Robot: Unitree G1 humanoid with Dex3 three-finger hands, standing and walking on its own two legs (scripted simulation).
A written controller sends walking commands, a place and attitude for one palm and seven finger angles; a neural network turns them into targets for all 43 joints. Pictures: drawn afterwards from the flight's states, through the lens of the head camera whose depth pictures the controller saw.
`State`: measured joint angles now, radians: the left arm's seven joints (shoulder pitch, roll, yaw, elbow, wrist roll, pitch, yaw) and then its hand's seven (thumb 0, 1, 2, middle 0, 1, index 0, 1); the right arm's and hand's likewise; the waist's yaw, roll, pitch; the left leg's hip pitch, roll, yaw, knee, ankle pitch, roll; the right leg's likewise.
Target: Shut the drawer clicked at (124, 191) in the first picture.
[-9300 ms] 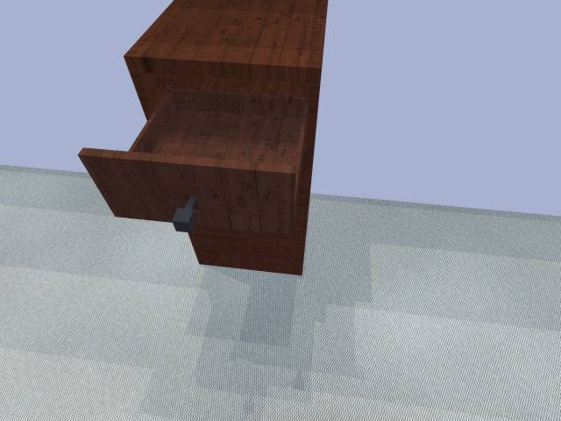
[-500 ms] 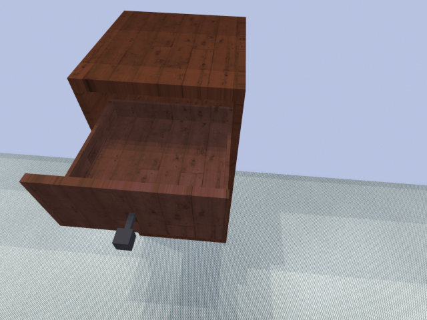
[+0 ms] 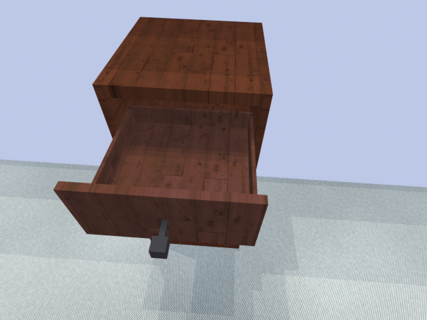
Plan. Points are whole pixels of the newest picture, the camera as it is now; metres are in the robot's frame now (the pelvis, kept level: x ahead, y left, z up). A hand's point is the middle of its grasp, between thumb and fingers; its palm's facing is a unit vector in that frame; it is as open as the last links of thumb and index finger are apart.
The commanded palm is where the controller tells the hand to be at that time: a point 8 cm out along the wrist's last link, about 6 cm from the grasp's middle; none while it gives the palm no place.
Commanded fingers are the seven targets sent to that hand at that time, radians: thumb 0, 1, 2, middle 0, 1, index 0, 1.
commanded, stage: come to a stop and stand still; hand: left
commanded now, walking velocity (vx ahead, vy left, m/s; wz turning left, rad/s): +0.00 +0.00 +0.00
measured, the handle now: (161, 238) +0.27 +0.12 +0.00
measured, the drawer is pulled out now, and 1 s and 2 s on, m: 0.28 0.28 0.30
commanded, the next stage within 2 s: look again from close up in 0.18 s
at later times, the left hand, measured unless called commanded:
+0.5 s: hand out of the picture +0.01 +0.17 -0.18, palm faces +0.03 -0.98 -0.18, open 7.4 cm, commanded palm none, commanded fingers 0.00 0.90 0.90 -0.20 -0.30 -0.20 -0.30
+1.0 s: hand (123, 315) +0.15 +0.17 -0.06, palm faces +0.23 -0.96 -0.18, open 7.1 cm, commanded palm +0.09 +0.20 -0.05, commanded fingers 0.00 0.90 0.90 -0.38 -0.50 -0.38 -0.50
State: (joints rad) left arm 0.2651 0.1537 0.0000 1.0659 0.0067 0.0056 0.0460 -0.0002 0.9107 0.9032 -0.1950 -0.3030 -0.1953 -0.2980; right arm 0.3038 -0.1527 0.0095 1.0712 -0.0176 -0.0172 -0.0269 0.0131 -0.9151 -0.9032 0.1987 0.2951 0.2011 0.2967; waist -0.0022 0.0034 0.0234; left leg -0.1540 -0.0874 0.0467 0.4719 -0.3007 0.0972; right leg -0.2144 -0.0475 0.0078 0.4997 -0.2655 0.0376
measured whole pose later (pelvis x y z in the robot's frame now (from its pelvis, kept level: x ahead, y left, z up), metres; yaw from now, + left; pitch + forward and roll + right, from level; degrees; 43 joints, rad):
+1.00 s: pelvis -0.01 -0.02 -0.01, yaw +1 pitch +1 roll +1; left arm 0.50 0.20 0.04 0.19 -0.13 -0.04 0.10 0.03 0.95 0.90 -0.23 -0.34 -0.23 -0.34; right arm 0.37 -0.21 0.00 0.87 0.01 -0.26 -0.04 0.02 -0.92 -0.90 0.20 0.30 0.20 0.30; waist -0.03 -0.01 -0.04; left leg -0.24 -0.10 0.03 0.53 -0.31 0.07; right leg -0.32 -0.05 -0.04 0.61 -0.32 -0.01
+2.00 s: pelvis -0.01 -0.03 -0.05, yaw +1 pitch +8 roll -2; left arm 0.86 0.17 -0.02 -0.48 -0.20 -0.32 -0.18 0.01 0.90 0.90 -1.18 -1.38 -1.18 -1.37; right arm 0.24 -0.23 -0.02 0.46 0.05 -0.26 0.00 0.02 -0.90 -0.90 0.20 0.30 0.20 0.30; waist 0.02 0.04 -0.14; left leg -0.61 -0.03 0.00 0.97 -0.51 0.05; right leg -0.63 0.01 -0.09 0.93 -0.44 -0.03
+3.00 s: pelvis -0.01 -0.05 -0.04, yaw +2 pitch +6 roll -1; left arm 0.93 0.16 -0.04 -0.61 -0.17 -0.23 -0.14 0.01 0.90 0.90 -1.40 -1.60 -1.40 -1.60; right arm 0.26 -0.21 0.02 0.44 0.06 -0.25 -0.01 0.02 -0.90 -0.90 0.20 0.30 0.20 0.30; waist 0.03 0.06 -0.14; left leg -0.51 -0.02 -0.01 0.91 -0.49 0.03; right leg -0.54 0.02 -0.10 0.87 -0.43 -0.05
